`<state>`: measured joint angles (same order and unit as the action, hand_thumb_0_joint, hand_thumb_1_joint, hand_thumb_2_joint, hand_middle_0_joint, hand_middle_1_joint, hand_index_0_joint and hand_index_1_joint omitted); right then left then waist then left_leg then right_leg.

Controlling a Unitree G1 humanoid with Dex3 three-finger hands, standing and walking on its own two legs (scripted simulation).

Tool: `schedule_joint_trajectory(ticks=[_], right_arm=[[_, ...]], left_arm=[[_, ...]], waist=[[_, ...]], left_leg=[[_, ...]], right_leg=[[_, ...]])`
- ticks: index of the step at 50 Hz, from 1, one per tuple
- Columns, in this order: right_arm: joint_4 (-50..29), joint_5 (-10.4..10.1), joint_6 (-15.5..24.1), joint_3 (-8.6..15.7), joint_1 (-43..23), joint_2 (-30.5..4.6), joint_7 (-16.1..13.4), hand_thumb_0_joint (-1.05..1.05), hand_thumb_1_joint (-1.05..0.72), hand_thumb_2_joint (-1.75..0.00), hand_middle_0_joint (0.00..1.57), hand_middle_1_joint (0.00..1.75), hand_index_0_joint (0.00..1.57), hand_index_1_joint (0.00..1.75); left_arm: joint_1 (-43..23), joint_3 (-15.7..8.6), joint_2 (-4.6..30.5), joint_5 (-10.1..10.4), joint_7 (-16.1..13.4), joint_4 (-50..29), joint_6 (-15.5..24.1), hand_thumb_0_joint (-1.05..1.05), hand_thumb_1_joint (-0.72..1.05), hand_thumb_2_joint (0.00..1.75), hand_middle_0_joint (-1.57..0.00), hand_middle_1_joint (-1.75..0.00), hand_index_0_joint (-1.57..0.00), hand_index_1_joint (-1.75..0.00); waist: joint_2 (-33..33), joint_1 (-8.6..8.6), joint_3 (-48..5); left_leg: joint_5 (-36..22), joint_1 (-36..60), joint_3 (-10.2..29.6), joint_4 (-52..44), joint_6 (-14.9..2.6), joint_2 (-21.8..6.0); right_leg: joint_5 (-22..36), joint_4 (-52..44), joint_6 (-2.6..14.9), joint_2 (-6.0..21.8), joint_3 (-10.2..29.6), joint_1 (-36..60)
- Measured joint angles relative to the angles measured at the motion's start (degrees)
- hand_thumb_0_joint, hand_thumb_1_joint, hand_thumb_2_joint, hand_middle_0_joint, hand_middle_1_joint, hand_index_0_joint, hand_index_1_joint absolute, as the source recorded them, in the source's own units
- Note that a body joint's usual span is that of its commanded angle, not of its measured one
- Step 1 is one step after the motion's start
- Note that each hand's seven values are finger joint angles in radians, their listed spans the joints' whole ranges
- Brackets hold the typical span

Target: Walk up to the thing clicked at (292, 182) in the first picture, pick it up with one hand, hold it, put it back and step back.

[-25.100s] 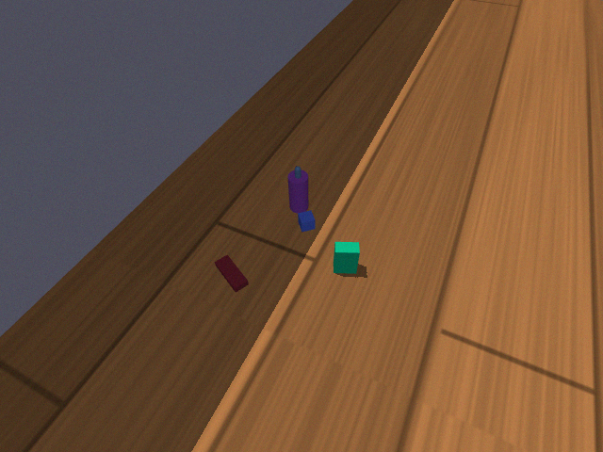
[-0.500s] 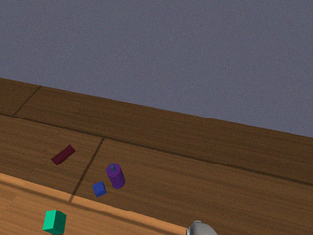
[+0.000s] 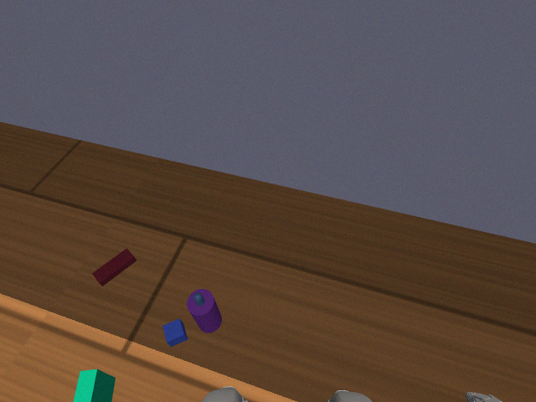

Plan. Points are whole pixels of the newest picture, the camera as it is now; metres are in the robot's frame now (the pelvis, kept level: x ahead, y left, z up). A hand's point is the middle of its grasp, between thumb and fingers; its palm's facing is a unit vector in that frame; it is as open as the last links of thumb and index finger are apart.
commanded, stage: walk up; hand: left
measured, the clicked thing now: (204, 309) +0.47 +0.26 -0.63
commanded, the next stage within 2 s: stand in 1.16 s
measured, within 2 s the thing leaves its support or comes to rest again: neither
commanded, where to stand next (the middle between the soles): +0.09 +0.01 m, yaw +0 degrees
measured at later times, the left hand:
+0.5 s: hand out of the picture +0.09 +0.27 -0.13, palm faces -0.01 -0.93 -0.36, open 7.4 cm
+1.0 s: hand out of the picture +0.11 +0.27 -0.12, palm faces -0.03 -0.94 -0.34, open 7.4 cm
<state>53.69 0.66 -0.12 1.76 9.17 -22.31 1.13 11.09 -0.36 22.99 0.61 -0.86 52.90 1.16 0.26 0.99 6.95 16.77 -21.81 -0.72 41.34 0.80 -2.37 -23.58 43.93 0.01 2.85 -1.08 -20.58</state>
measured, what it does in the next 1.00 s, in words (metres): stands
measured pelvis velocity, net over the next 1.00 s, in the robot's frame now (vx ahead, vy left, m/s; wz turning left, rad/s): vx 0.03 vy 0.01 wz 0.00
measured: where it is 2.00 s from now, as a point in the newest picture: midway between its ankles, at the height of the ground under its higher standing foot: outside the picture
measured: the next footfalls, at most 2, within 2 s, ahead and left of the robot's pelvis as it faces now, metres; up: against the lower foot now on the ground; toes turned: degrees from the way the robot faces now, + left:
none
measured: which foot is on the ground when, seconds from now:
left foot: down 0.00-1.00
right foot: down 0.00-1.00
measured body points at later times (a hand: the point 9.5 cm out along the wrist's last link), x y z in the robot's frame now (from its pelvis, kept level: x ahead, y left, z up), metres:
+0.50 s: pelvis +0.02 +0.01 +0.03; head +0.04 +0.01 +0.48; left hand +0.09 +0.32 -0.10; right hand +0.13 -0.29 -0.10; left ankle +0.06 +0.14 -0.71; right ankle +0.04 -0.14 -0.71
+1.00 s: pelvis +0.03 +0.01 +0.03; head +0.04 +0.01 +0.48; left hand +0.11 +0.31 -0.10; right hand +0.10 -0.29 -0.10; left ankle +0.06 +0.14 -0.71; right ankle +0.04 -0.14 -0.71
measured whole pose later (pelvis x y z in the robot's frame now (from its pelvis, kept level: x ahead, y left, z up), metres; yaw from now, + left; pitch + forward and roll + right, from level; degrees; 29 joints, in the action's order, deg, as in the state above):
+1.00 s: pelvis +0.03 +0.01 +0.03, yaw +0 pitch -2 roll +0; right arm 66.2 0.4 -0.3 0.7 4.4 -20.1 1.3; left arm 4.7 -0.1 20.2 -0.3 0.4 66.4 0.9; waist 0.1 -0.5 3.4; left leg 8.5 -10.3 -1.5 20.8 0.5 -1.4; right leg -10.1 20.2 -2.7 3.3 -1.0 -8.0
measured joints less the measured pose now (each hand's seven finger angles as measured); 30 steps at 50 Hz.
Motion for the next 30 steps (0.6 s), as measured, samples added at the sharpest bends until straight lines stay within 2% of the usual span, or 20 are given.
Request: schedule_joint_trajectory(ticks=[3, 14, 30], right_arm=[[1.2, -0.3, -0.5, -0.9, -1.5, 0.8, 0.1, 0.01, -0.9, -0.89, 0.2, 0.3, 0.2, 0.3], [6.0, -0.7, -0.1, -2.1, -5.4, 1.8, 0.4, 0.01, -0.9, -0.89, 0.2, 0.3, 0.2, 0.3], [11.7, -0.6, -0.3, -1.6, -7.0, 1.8, 0.3, 0.01, -0.9, -0.89, 0.2, 0.3, 0.2, 0.3]], left_arm=[[-1.0, 0.1, -0.3, -0.2, 0.3, 2.2, 0.3, 0.01, 0.9, 0.89, -0.21, -0.3, -0.2, -0.3], [-2.8, 0.9, -1.4, -0.4, 1.0, 9.0, 0.7, 0.01, 0.9, 0.89, -0.21, -0.3, -0.2, -0.3], [-7.0, 0.7, -2.1, -0.5, 1.1, 12.6, 0.2, 0.01, 0.9, 0.89, -0.2, -0.3, -0.2, -0.3]], waist=[[-0.2, -0.2, -0.5], [0.0, 0.17, -2.1], [0.2, -0.44, -2.7]], left_leg=[[0.2, 0.3, 0.7, 0.0, 0.36, -0.5], [-2.9, 4.5, 0.3, -7.8, 0.33, -0.4], [-7.4, 10.2, -0.8, -17.8, -0.21, 0.6]], right_leg=[[5.5, -3.4, -0.88, -0.8, -0.3, 1.8], [8.2, -11.7, -1.68, -0.7, -0.4, 6.1], [12.8, -21.5, -2.53, 0.1, 0.2, 11.5]])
